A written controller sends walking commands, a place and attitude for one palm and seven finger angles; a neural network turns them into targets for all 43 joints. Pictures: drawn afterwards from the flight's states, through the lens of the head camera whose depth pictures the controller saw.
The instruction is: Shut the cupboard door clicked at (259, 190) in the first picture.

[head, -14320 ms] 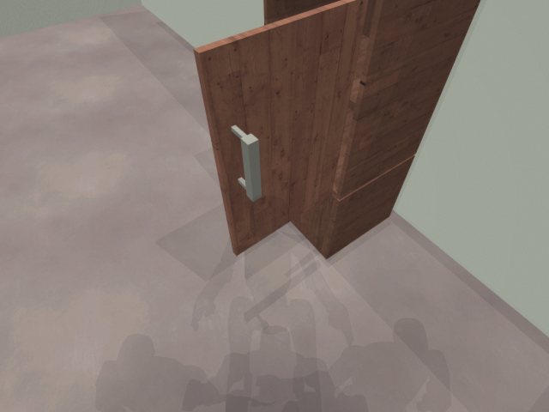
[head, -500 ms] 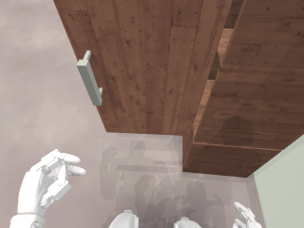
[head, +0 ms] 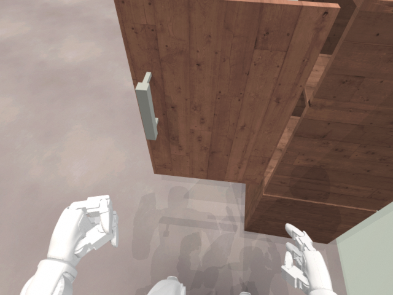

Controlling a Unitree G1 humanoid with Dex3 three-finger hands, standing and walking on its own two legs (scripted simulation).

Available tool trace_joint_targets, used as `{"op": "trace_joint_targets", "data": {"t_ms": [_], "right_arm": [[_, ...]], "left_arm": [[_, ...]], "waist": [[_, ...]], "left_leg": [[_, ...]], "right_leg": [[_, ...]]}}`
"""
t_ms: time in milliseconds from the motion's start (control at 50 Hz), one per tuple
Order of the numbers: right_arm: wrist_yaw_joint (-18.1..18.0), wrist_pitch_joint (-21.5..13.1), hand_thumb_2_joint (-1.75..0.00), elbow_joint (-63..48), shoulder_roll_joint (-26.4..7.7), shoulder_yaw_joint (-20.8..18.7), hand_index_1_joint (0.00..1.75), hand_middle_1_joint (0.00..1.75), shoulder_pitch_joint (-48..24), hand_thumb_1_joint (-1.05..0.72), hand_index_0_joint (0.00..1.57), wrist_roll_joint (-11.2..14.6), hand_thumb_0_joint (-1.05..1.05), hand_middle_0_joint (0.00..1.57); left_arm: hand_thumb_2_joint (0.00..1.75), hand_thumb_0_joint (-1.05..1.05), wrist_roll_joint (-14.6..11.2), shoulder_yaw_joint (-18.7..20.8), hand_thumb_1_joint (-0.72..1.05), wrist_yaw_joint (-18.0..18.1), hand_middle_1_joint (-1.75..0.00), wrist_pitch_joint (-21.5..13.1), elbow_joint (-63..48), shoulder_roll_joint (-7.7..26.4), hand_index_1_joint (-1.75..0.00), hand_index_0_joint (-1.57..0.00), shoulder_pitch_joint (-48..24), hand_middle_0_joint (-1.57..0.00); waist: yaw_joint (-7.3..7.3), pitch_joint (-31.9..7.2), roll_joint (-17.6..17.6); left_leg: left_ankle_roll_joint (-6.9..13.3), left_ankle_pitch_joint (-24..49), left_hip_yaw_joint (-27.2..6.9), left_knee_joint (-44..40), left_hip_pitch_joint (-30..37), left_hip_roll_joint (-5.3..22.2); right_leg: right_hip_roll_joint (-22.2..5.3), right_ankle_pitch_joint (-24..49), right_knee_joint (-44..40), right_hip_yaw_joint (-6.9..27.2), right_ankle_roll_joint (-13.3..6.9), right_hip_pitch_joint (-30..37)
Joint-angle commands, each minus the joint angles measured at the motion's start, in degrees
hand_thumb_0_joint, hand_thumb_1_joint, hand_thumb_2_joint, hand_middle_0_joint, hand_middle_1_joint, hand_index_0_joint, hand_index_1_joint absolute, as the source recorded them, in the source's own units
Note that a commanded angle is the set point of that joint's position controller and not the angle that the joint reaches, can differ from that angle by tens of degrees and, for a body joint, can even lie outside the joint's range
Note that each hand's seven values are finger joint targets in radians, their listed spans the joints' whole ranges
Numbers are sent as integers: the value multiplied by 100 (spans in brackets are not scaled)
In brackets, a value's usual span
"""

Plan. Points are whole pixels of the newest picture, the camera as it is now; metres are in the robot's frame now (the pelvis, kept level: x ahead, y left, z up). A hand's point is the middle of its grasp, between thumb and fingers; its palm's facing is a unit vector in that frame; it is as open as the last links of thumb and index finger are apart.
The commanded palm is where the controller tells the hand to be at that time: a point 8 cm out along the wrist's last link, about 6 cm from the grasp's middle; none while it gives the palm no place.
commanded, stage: raise the hand and make a fist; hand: left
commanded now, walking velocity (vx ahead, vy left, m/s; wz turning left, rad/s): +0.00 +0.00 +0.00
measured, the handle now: (150, 107) +0.51 +0.17 +0.08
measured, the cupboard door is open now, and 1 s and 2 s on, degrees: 92 92 92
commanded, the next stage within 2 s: bring the fist close to the handle in 0.54 s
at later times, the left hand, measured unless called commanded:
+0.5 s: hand (107, 219) +0.23 +0.18 +0.09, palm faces -0.01 -1.00 -0.04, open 3.1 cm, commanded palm +0.20 +0.23 +0.08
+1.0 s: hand (134, 191) +0.29 +0.15 +0.07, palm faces -0.10 -1.00 -0.02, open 3.1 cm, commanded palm +0.27 +0.21 +0.08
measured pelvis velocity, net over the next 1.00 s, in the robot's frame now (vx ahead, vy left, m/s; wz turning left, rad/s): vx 0.00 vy -0.02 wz -0.01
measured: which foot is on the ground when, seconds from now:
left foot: down 0.00-1.00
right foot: down 0.00-1.00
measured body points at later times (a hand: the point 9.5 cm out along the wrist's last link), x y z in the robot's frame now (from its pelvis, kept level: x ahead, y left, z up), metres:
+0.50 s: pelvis +0.00 -0.01 +0.01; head +0.04 -0.01 +0.46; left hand +0.22 +0.23 +0.09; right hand +0.17 -0.25 -0.06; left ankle +0.03 +0.08 -0.67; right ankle +0.00 -0.13 -0.67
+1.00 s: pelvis +0.00 -0.02 +0.01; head +0.05 -0.04 +0.45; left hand +0.29 +0.20 +0.08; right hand +0.16 -0.27 -0.08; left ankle +0.03 +0.08 -0.67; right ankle +0.00 -0.13 -0.67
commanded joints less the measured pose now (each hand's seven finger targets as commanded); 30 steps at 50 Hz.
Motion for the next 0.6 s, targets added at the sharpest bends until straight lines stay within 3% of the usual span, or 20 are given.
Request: {"op": "trace_joint_targets", "data": {"t_ms": [0,60,140,180,220,260,340,360,420,500,560,580], "right_arm": [[-86,-334,-90,-776,-803,-428,30,30,-46,-90,20,6,0,20],[-62,-384,-90,-658,-767,-400,30,30,-56,-90,20,-23,0,20],[-8,-395,-90,-532,-831,-426,30,30,-20,-90,20,17,0,20],[-3,-391,-90,-535,-895,-460,30,30,-12,-90,20,44,0,20],[-18,-402,-90,-575,-940,-489,30,30,-20,-90,20,78,0,20],[-46,-422,-90,-603,-950,-497,30,30,-69,-90,20,60,0,20],[-51,-495,-90,-599,-835,-491,30,30,-68,-90,20,17,0,20],[-48,-495,-90,-552,-834,-480,30,30,-51,-90,20,-15,0,20],[-2,-503,-90,-461,-790,-470,30,30,-70,-90,20,11,0,20],[9,-443,-90,-454,-871,-509,30,30,-34,-90,20,57,0,20],[-35,-418,-90,-531,-918,-518,30,30,-43,-90,20,87,0,20],[-43,-426,-90,-588,-903,-512,30,30,-78,-90,20,89,0,20]], "left_arm": [[90,0,-198,820,90,85,-150,-497,-1734,963,-150,-130,-712,-130],[90,0,-277,1002,90,238,-150,-675,-1783,1021,-150,-130,-601,-130],[90,0,-250,516,90,84,-150,-541,-1103,528,-150,-130,-410,-130],[90,0,-247,364,90,-105,-150,-321,-720,416,-150,-130,-293,-130],[90,0,-272,375,90,-237,-150,-176,-601,477,-150,-130,-300,-130],[90,0,-285,626,90,-222,-150,-167,-778,771,-150,-130,-416,-130],[90,0,-349,960,90,50,-150,-631,-1549,969,-150,-130,-668,-130],[90,0,-338,1100,90,150,-150,-737,-1589,1125,-150,-130,-700,-130],[90,0,-293,762,90,219,-150,-923,-1321,714,-150,-130,-577,-130],[90,0,-228,435,90,-32,-150,-616,-717,509,-150,-130,-349,-130],[90,0,-258,510,90,-209,-150,-337,-627,695,-150,-130,-341,-130],[90,0,-279,504,90,-227,-150,-346,-892,704,-150,-130,-480,-130]], "waist": [[-59,-1184,349],[19,-1234,468],[-189,-757,180],[-206,-619,-131],[-196,-569,-208],[-105,-688,-186],[-2,-1229,117],[31,-1195,111],[-109,-864,172],[-208,-612,-53],[-177,-579,-256],[-167,-737,-190]], "left_leg": [[-247,1030,-614,-1406,1399,52],[-273,1373,-572,-1386,1463,34],[-269,1244,-535,-1420,1279,52],[-235,1131,-499,-1419,1061,29],[-215,938,-473,-1451,993,9],[-189,1012,-442,-1421,991,-23],[-212,1393,-398,-1376,1318,-29],[-219,1405,-416,-1348,1245,-22],[-219,1183,-379,-1324,1171,-2],[-180,892,-334,-1280,905,-26],[-142,790,-307,-1249,771,-57],[-131,860,-289,-1249,859,-66]], "right_leg": [[284,1044,-696,135,-236,442],[300,1286,-694,136,-259,588],[282,1235,-803,86,-201,424],[258,1192,-878,102,-179,472],[235,1044,-984,150,-163,494],[221,1073,-996,220,-186,678],[216,1337,-845,245,-202,802],[241,1344,-810,262,-226,840],[246,1172,-801,243,-202,530],[210,978,-947,309,-161,461],[170,786,-1130,470,-148,646],[148,848,-1124,474,-137,715]]}}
